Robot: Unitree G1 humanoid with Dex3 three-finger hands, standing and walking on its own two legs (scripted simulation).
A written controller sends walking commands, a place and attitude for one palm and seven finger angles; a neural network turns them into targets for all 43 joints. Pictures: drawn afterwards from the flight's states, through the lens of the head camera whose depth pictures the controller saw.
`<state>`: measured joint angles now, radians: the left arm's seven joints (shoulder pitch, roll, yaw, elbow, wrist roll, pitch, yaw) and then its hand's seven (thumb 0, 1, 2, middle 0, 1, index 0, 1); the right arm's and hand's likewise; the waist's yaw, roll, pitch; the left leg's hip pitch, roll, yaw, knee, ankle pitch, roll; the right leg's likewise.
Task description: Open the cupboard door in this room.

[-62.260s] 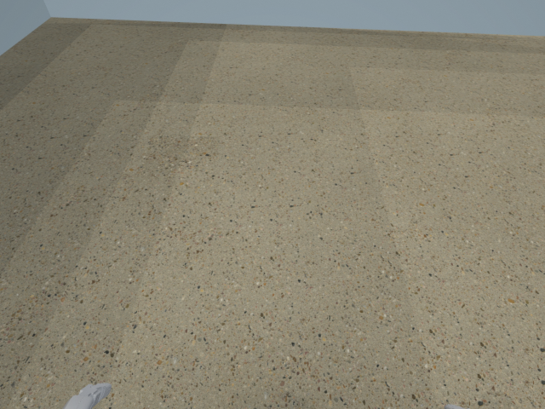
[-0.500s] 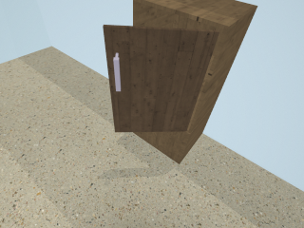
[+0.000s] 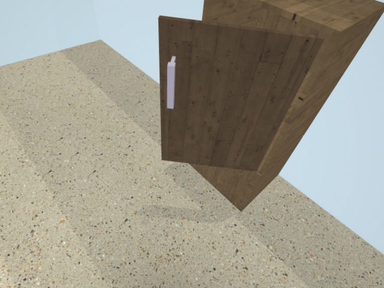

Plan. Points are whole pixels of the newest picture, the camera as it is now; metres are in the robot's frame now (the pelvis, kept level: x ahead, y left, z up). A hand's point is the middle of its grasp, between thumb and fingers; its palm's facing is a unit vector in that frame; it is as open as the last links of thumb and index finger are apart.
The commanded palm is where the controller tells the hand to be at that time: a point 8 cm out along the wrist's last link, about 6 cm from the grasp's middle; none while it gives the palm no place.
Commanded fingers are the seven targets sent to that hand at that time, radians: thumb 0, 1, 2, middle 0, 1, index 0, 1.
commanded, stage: shuffle to correct the standing spot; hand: left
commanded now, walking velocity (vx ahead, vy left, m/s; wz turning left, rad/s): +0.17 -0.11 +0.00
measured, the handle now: (172, 83) +0.64 +0.13 +0.07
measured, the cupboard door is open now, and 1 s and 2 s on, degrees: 42 42 42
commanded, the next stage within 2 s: come to a stop and stand still in 0.36 s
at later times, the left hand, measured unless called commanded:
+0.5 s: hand out of the picture +0.13 +0.10 -0.16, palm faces +0.06 -0.97 -0.22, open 7.3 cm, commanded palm none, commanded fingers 0.00 0.90 0.90 -0.20 -0.30 -0.20 -0.30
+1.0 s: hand out of the picture +0.13 +0.09 -0.17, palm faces +0.04 -0.97 -0.23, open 7.4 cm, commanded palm none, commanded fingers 0.00 0.90 0.90 -0.20 -0.30 -0.20 -0.30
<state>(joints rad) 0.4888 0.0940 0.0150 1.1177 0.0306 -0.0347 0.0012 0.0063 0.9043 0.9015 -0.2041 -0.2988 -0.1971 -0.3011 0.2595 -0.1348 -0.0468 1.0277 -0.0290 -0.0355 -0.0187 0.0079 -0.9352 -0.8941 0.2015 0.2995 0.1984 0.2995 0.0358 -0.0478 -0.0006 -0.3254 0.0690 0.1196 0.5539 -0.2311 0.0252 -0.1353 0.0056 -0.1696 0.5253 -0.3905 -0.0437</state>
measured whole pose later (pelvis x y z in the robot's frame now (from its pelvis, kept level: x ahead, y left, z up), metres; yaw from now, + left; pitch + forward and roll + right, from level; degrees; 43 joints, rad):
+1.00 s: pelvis +0.13 -0.09 +0.00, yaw -1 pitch +0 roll -1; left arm 0.29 0.15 0.03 1.01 0.03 0.01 0.05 0.01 0.91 0.90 -0.20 -0.30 -0.20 -0.30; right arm 0.14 -0.15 -0.04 0.97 -0.01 0.03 -0.03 0.00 -0.92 -0.89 0.20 0.30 0.20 0.30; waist 0.02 0.03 0.08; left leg -0.34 0.03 0.12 0.60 -0.26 0.02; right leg -0.23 -0.01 -0.14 0.56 -0.32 -0.04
